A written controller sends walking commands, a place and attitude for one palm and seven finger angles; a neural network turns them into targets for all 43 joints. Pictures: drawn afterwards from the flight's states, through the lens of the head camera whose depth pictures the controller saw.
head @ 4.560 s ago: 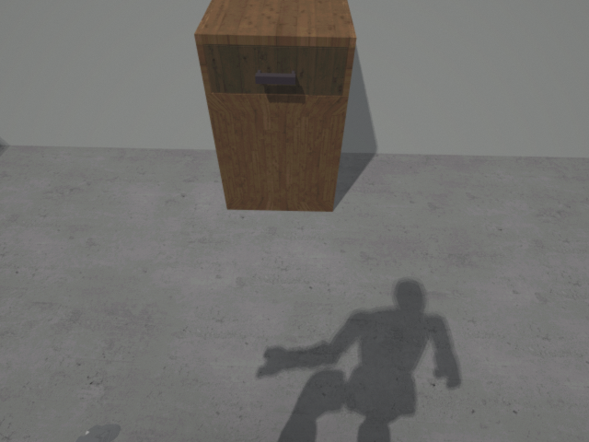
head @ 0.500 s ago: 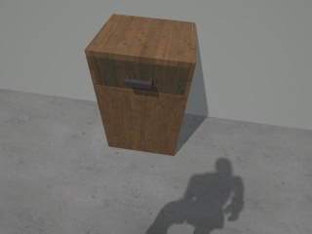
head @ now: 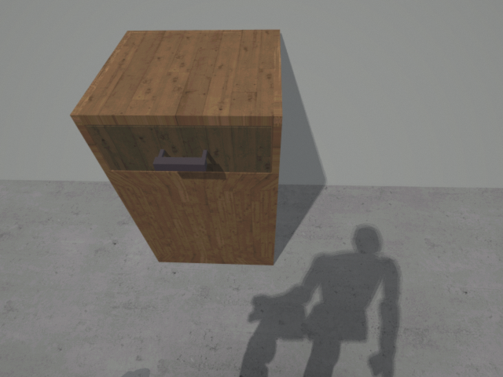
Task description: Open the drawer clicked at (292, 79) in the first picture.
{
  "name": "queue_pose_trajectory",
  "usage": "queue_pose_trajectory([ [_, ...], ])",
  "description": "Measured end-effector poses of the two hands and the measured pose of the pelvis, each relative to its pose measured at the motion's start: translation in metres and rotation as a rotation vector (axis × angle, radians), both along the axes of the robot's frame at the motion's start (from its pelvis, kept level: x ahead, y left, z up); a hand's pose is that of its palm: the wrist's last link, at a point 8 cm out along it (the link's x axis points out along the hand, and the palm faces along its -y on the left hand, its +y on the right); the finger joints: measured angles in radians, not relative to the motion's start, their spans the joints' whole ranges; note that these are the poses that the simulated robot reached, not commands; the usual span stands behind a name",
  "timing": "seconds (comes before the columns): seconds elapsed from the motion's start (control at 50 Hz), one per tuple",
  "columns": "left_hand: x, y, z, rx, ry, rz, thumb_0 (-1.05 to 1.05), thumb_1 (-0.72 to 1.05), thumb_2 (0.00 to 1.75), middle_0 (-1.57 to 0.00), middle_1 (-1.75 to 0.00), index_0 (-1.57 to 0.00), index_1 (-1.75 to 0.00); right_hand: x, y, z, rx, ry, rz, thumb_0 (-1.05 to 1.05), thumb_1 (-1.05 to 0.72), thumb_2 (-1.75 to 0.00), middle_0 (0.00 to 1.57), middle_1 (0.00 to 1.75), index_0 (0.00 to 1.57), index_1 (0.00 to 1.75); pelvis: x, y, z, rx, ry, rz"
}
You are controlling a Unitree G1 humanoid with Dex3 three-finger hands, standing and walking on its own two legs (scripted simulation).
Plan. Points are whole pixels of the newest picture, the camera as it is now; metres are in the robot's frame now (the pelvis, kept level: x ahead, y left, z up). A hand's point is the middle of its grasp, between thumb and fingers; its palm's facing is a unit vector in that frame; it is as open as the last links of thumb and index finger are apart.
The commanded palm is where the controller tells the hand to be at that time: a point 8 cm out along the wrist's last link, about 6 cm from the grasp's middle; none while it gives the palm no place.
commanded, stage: take the last steps up to it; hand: left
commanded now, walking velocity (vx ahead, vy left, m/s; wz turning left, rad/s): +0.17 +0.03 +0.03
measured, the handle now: (182, 158) +0.62 +0.20 -0.08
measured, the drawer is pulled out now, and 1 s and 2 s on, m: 0.00 0.00 0.00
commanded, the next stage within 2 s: come to a stop and stand still in 0.06 s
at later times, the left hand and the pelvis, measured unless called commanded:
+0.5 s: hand out of the picture +0.09 +0.20 -0.17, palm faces +0.02 -0.99 -0.17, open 7.3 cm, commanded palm none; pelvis +0.09 +0.03 +0.01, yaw -2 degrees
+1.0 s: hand out of the picture +0.11 +0.13 -0.16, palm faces +0.00 -0.98 -0.21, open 7.2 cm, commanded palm none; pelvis +0.05 -0.05 +0.01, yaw -1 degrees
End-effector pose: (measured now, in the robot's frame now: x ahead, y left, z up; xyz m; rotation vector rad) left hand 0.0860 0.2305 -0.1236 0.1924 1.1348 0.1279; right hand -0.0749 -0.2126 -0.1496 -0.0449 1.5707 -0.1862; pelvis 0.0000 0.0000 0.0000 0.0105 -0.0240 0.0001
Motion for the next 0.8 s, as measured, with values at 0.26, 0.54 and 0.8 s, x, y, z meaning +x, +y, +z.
queue_pose_trajectory([
  [0.26, -0.015, 0.009, -0.013, -0.051, 0.213, 0.096, -0.01, 0.93, 0.90, -0.20, -0.30, -0.20, -0.30, 0.213, -0.005, 0.025, -0.086, -0.342, 0.135, 0.01, -0.93, -0.90, 0.19, 0.30, 0.19, 0.30, 0.075, 0.017, 0.009, -0.036, 0.000, 0.000],
  [0.54, 0.006, 0.024, -0.017, -0.028, 0.307, 0.067, 0.00, 0.91, 0.90, -0.20, -0.30, -0.20, -0.30, 0.248, 0.018, 0.025, -0.089, -0.360, 0.097, 0.00, -0.92, -0.90, 0.20, 0.30, 0.20, 0.30, 0.085, 0.024, 0.009, -0.016, 0.031, -0.050],
  [0.8, 0.022, -0.019, 0.007, 0.061, 0.140, 0.015, 0.00, 0.91, 0.90, -0.20, -0.30, -0.20, -0.30, 0.158, -0.056, 0.002, -0.049, -0.231, 0.016, 0.01, -0.91, -0.90, 0.20, 0.30, 0.20, 0.30, 0.059, -0.028, 0.006, 0.020, 0.012, -0.047],
])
